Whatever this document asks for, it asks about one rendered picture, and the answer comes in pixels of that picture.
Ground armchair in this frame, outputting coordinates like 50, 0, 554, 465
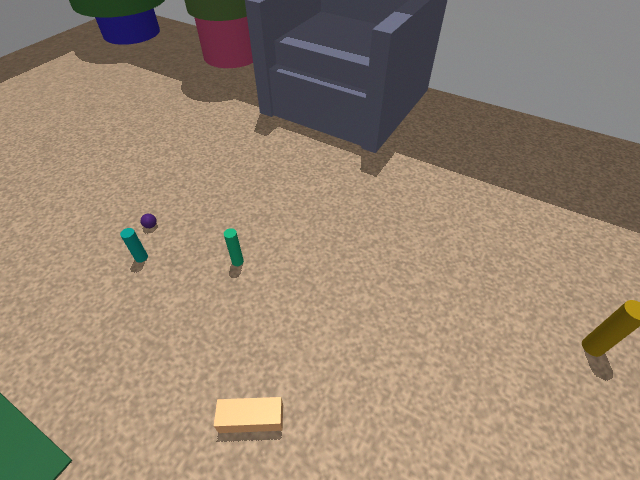
245, 0, 447, 153

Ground potted plant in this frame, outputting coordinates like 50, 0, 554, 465
185, 0, 253, 68
69, 0, 165, 45

